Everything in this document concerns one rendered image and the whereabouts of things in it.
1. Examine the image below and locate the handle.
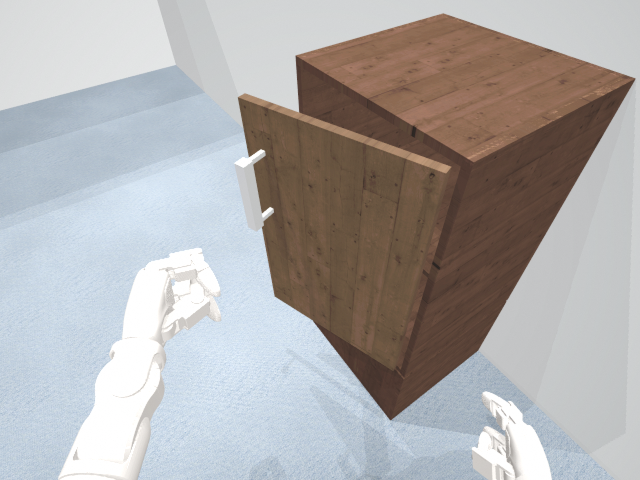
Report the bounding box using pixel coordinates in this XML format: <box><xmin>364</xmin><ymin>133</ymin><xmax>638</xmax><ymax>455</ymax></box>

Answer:
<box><xmin>234</xmin><ymin>149</ymin><xmax>274</xmax><ymax>232</ymax></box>

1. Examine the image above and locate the robot left forearm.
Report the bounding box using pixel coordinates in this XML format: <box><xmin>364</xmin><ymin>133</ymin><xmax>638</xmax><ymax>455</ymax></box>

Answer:
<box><xmin>58</xmin><ymin>338</ymin><xmax>166</xmax><ymax>480</ymax></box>

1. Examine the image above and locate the robot right hand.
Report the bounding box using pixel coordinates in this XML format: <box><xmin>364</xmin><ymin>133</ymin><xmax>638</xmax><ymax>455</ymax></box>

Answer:
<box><xmin>472</xmin><ymin>392</ymin><xmax>552</xmax><ymax>480</ymax></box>

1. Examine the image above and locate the robot left hand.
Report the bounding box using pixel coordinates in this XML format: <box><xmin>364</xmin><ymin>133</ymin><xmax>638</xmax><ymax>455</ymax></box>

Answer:
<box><xmin>122</xmin><ymin>248</ymin><xmax>221</xmax><ymax>348</ymax></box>

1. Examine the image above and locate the cupboard door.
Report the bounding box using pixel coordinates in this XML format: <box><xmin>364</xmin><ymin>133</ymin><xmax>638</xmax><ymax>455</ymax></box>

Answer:
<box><xmin>238</xmin><ymin>93</ymin><xmax>451</xmax><ymax>371</ymax></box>

